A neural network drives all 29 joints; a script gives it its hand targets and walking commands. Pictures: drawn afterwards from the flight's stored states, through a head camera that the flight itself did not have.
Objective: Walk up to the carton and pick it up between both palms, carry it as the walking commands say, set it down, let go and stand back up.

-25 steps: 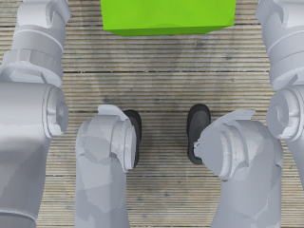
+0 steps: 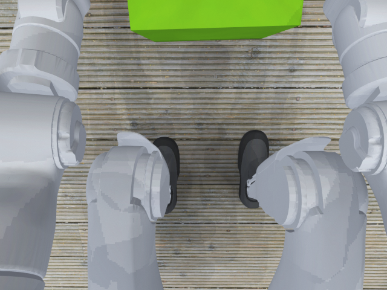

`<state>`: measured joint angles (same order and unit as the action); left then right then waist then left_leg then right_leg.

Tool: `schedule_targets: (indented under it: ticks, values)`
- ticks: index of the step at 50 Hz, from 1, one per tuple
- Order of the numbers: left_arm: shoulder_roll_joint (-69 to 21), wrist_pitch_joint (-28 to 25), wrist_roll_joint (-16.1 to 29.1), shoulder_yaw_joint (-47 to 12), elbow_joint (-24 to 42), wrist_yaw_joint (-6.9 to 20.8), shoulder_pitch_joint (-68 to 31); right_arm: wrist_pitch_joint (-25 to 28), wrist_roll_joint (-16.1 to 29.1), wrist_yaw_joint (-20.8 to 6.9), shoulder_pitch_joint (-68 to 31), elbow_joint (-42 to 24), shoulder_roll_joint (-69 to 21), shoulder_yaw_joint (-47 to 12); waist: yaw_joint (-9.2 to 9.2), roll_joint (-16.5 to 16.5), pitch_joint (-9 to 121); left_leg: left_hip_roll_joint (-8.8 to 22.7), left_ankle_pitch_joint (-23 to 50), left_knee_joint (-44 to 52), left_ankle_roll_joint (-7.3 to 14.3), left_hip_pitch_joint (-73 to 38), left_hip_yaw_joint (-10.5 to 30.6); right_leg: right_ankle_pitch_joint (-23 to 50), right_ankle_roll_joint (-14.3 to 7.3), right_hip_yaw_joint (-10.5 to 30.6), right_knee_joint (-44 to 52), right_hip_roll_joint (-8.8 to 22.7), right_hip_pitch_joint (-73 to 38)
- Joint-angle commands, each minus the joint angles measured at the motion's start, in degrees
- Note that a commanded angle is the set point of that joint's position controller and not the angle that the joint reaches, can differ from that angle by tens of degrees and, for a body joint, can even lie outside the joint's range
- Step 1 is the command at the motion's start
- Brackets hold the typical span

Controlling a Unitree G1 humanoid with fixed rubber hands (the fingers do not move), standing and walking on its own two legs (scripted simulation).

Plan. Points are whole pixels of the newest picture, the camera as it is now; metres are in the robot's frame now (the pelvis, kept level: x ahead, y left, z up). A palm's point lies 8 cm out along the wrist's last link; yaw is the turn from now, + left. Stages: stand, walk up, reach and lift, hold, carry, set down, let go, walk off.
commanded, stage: reach and lift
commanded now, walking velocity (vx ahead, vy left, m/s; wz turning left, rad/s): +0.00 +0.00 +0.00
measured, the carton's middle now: out of the picture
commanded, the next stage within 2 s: none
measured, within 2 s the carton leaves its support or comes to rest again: leaves its support in 1.14 s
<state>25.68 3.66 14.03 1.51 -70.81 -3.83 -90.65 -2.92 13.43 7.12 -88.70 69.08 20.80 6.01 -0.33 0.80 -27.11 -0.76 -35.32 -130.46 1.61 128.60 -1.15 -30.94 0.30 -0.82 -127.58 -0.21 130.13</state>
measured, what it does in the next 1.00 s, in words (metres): stands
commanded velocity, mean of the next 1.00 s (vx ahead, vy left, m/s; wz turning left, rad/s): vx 0.00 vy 0.00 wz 0.00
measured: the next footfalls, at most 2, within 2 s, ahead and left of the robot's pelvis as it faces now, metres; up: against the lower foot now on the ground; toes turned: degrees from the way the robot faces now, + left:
none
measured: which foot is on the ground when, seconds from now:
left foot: down 0.00-1.00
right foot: down 0.00-1.00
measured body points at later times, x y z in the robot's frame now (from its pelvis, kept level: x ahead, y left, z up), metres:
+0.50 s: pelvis +0.00 +0.00 +0.01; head +0.39 +0.02 +0.23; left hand +0.57 +0.18 -0.19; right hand +0.57 -0.15 -0.19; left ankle +0.10 +0.11 -0.32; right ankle +0.12 -0.12 -0.32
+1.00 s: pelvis +0.01 +0.00 -0.01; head +0.38 +0.02 +0.23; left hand +0.57 +0.18 -0.19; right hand +0.57 -0.15 -0.19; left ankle +0.10 +0.11 -0.32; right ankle +0.12 -0.12 -0.32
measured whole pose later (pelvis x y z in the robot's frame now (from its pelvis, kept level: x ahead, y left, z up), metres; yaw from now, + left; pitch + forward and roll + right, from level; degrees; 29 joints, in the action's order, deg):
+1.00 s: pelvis +0.01 +0.00 -0.01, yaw +0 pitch +32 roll -1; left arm 20.0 10.0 6.0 8.0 -61.2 -1.1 -86.1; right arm -7.4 10.3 5.5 -86.6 65.4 17.8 9.8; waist -0.6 2.3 -27.4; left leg -1.7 -37.8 -132.7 0.6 126.9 -0.3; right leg -33.7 0.7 -0.5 -130.2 -2.4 128.6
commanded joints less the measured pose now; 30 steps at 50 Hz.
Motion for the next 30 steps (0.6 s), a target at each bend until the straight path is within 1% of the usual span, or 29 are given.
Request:
schedule_targets:
  ticks: [1, 12, 15, 16, 21, 23, 25, 27, 29, 30]
  values:
    - [5.7, -1.0, -0.4, 0.4, 4.9, -0.3, -15.9, 1.1, -0.2, 0.2, -15.1, -4.9, 5.9, 0.5, -0.31, -1.0, 69.1, 0.0, 17.8, 12.2, -2.6, -28.2, 2.4, 17.5, 0.7, 0.1, 5.7, -1.4, -36.0]
    - [1.3, -1.6, -2.1, 0.0, 5.4, -1.0, -16.6, 2.0, -1.0, 0.6, -16.1, -4.8, 1.6, -0.1, -0.55, -1.2, 69.8, -1.0, 19.6, 12.1, -2.7, -29.7, 2.2, 19.0, 0.9, -0.1, 5.9, -2.7, -36.3]
    - [-0.1, -1.8, -2.5, 0.1, 5.9, -1.2, -16.6, 2.1, -0.3, 0.3, -16.8, -5.2, -0.8, -1.3, -1.73, -1.1, 70.0, -1.1, 20.4, 12.2, -2.7, -30.2, 2.0, 19.3, 1.0, -0.2, 6.0, -3.0, -36.1]
    - [-1.4, -1.9, -2.5, -0.4, 6.1, -1.0, -17.0, 2.1, 0.0, 0.1, -17.3, -5.5, -2.2, -2.0, -1.89, -0.9, 70.0, -1.3, 20.5, 12.2, -2.6, -30.1, 1.9, 19.3, 1.0, -0.1, 6.1, -3.1, -36.2]
    - [-7.8, -2.0, -1.5, -2.5, 7.6, 0.4, -19.1, 2.2, 1.0, -1.1, -19.1, -6.3, -7.9, -4.1, -1.39, -1.3, 69.9, -1.6, 20.7, 12.2, -2.6, -30.3, 1.6, 19.9, 1.0, -0.5, 6.4, -3.6, -36.3]
    - [-12.0, -1.8, -1.2, -3.6, 8.3, 1.5, -20.8, 2.0, 1.3, -2.1, -20.5, -6.7, -12.1, -5.3, -1.38, -1.4, 69.7, -1.9, 20.8, 12.1, -2.6, -30.4, 1.5, 19.9, 0.9, -0.7, 6.4, -3.8, -36.2]
    - [-18.3, -1.4, -1.4, -4.7, 8.9, 3.1, -22.8, 1.6, 1.3, -3.7, -22.6, -7.4, -18.5, -6.8, -1.48, -1.4, 69.0, -2.3, 20.6, 12.0, -2.5, -30.3, 1.5, 19.8, 0.8, -0.8, 6.2, -4.1, -35.8]
    - [-27.7, -0.8, -2.0, -6.0, 9.3, 5.7, -24.8, 0.9, 0.9, -6.1, -25.4, -8.4, -27.7, -8.3, -1.70, -1.3, 67.4, -2.9, 20.3, 11.8, -2.3, -30.0, 1.4, 19.4, 0.6, -0.9, 5.9, -4.6, -35.1]
    - [-38.7, 0.2, -2.9, -7.1, 9.6, 9.3, -26.8, -0.1, 0.0, -9.3, -27.9, -9.1, -38.2, -9.5, -2.03, -1.0, 64.8, -3.5, 19.7, 11.5, -2.1, -29.3, 1.3, 18.8, 0.2, -1.0, 5.5, -5.1, -34.1]
    - [-42.3, 0.7, -3.6, -6.9, 9.7, 10.8, -26.6, -0.6, -0.7, -10.5, -28.0, -9.4, -41.7, -9.2, -2.14, -1.1, 63.6, -3.7, 19.2, 11.2, -2.0, -28.7, 1.2, 18.5, 0.1, -1.0, 5.2, -5.3, -33.6]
